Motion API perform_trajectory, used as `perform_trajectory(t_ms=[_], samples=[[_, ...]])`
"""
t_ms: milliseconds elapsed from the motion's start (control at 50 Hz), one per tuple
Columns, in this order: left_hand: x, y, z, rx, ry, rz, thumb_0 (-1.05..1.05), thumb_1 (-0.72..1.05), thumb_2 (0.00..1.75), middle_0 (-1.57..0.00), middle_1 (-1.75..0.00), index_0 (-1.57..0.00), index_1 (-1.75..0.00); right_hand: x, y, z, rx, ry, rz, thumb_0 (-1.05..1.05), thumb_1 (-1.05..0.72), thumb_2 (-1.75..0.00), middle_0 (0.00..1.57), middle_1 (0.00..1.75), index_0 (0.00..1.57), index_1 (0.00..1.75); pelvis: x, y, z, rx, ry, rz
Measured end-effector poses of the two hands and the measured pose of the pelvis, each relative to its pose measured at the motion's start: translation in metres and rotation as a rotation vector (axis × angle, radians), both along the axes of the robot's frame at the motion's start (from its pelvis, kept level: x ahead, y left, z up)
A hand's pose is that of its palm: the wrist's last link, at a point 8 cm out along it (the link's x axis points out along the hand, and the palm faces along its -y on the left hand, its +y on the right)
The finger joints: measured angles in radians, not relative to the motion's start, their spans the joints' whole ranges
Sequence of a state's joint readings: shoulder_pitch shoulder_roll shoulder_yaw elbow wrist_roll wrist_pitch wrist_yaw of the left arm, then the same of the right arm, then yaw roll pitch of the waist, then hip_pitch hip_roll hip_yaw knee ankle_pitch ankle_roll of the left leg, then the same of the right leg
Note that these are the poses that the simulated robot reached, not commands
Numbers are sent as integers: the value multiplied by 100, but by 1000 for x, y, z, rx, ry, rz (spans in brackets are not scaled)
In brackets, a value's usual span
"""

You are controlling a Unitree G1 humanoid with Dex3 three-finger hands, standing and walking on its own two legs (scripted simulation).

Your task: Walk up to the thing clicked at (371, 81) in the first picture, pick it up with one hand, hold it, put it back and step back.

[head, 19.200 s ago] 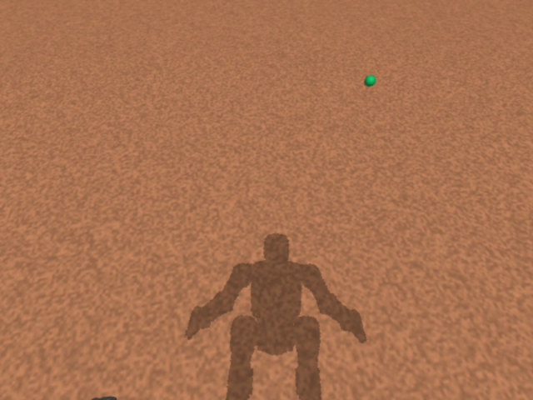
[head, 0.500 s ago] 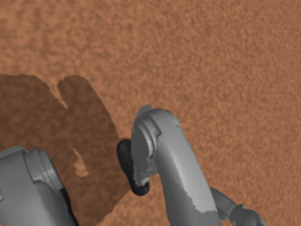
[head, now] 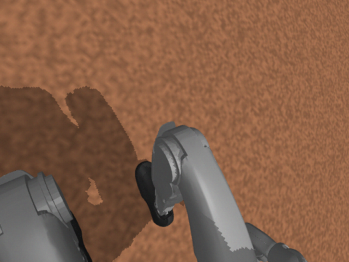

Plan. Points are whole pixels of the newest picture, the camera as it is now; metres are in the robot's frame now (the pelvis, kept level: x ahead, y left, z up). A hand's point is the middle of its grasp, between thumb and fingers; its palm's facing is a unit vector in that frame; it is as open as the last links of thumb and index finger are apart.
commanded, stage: settle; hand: left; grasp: from above
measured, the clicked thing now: out of the picture +0.45 +0.29 -0.28
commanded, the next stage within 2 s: lift in 0.74 s
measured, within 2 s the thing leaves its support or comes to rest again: leaves its support in 0.08 s
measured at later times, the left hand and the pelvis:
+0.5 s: hand out of the picture +0.42 +0.30 -0.18, palm faces -0.40 -0.10 -0.91, open 9.3 cm; pelvis +0.00 +0.00 +0.01, yaw +4 degrees
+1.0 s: hand out of the picture +0.41 +0.30 -0.12, palm faces -0.43 -0.11 -0.90, open 9.3 cm; pelvis +0.00 -0.01 +0.04, yaw +8 degrees
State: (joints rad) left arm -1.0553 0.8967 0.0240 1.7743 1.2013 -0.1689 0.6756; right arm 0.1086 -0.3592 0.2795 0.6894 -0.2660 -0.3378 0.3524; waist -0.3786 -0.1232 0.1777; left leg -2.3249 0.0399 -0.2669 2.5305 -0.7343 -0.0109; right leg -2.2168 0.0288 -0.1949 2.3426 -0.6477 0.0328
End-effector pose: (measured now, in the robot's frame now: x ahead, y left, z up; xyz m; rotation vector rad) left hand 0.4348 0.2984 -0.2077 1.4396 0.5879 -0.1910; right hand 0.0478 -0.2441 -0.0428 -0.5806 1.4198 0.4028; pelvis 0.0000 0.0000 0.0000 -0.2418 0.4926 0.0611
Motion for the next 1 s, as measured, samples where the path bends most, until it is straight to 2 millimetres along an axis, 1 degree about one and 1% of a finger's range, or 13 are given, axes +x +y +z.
perform_trajectory(t_ms=[100, 220, 280, 360, 500, 560, 640, 820, 920, 1000], samples=[[-5, 3, 6, -10, -8, 11, 5, 15, 58, -74, -84, -59, -71, 0, 0, -3, -1, 10, -21, 0, -93, -91, 19, 30, 20, 30, 1, -1, 2, 5, 11, 1], [-11, 3, 21, -5, -25, -11, 5, 14, 59, -78, -86, -59, -72, 5, -4, -10, -2, -16, -55, 0, -93, -91, 19, 30, 20, 30, 2, -1, 1, 15, 24, 8], [-11, 3, 32, -2, -48, -20, 5, 14, 60, -79, -86, -59, -72, 10, -8, -13, -1, -41, -77, 0, -93, -91, 19, 30, 20, 30, 1, -1, 1, 25, 29, 12], [-9, 1, 52, 8, -90, -17, 4, 14, 60, -81, -86, -59, -72, 17, -12, -19, 7, -74, -111, 0, -93, -91, 19, 30, 20, 30, 1, -2, 2, 41, 45, 18], [-8, 2, 86, 51, -73, 12, 5, 14, 61, -84, -84, -59, -70, 30, -19, -28, 14, -121, -176, 0, -93, -91, 19, 30, 20, 30, 1, -5, 8, 69, 81, 29], [-9, 3, 97, 57, -47, 23, 5, 14, 60, -84, -83, -60, -70, 33, -21, -32, 16, -125, -195, 0, -93, -91, 19, 30, 20, 30, 1, -6, 11, 82, 90, 35], [-11, 3, 106, 45, -18, 30, 6, 14, 59, -83, -80, -60, -69, 34, -24, -36, 8, -124, -214, 0, -92, -91, 19, 30, 20, 30, -1, -8, 14, 97, 85, 44], [-16, 0, 119, 15, -17, -24, 6, 14, 59, -81, -77, -61, -67, 29, -30, -33, -55, -105, -253, 0, -92, -91, 19, 30, 20, 30, -3, -10, 21, 106, 87, 59], [-19, 1, 131, 29, -39, -42, 7, 15, 58, -82, -75, -62, -65, 30, -31, -26, -87, -114, -279, 0, -92, -91, 20, 30, 20, 30, -3, -9, 27, 109, 99, 65], [-22, 6, 144, 31, -40, -11, 8, 16, 56, -82, -75, -62, -64, 32, -30, -20, -96, -129, -300, 0, -92, -91, 20, 30, 20, 30, -4, -9, 35, 112, 111, 70]])
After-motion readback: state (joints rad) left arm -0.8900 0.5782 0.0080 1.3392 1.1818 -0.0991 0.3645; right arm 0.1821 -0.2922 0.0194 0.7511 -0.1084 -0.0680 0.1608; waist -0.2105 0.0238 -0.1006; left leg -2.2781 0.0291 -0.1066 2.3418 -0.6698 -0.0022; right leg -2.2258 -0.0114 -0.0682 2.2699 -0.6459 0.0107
